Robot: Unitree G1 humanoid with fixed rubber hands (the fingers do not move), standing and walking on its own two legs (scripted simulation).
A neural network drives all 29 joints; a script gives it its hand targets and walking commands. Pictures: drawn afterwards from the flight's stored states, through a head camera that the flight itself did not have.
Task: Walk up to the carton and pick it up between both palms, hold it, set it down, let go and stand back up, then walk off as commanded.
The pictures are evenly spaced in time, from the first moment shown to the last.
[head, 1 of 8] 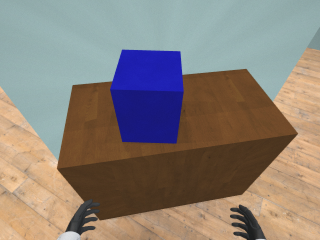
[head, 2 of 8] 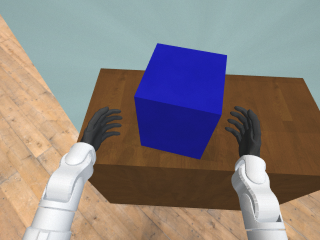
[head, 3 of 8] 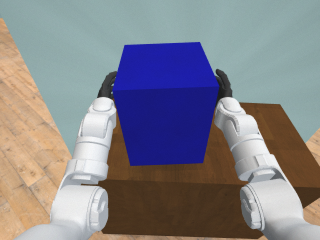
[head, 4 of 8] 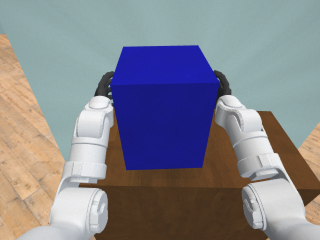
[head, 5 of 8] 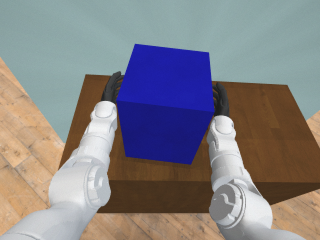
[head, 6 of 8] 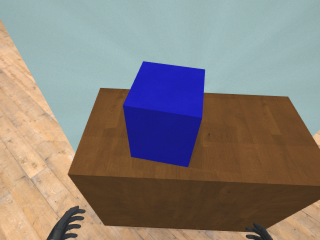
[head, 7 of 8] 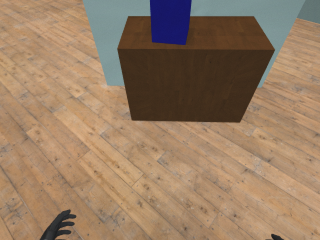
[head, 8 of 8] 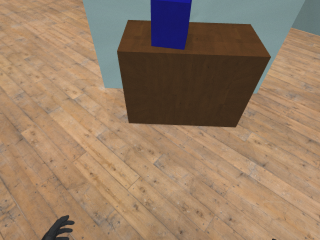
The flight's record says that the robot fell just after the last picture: no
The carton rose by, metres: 0.20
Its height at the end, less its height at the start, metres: +0.00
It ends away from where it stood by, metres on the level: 0.03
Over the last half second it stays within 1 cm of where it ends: yes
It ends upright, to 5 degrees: yes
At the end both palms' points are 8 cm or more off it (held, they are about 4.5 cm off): yes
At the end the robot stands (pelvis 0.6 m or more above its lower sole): yes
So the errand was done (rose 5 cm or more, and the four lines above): yes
